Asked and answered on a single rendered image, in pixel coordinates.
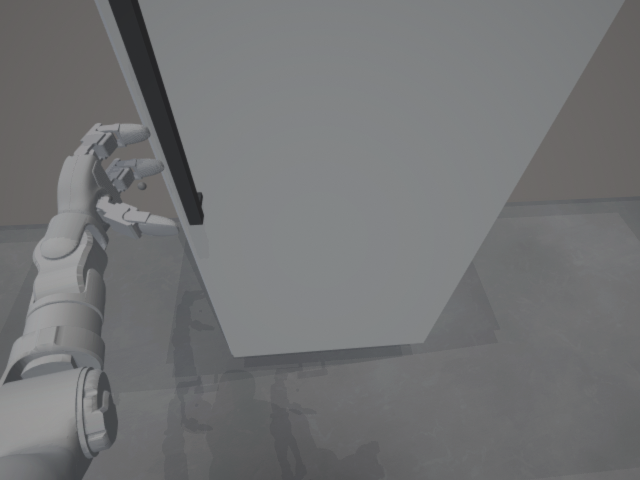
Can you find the fridge door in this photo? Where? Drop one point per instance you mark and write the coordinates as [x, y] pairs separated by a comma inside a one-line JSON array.
[[354, 154]]

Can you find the handle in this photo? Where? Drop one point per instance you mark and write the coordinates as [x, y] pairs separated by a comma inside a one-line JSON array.
[[134, 34]]

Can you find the robot left forearm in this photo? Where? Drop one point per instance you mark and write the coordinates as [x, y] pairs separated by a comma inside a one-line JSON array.
[[66, 312]]

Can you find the robot left hand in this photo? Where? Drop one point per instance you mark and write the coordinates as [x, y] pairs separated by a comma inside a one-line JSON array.
[[83, 183]]

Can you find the left robot upper arm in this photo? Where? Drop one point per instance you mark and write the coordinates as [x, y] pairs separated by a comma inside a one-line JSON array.
[[52, 426]]

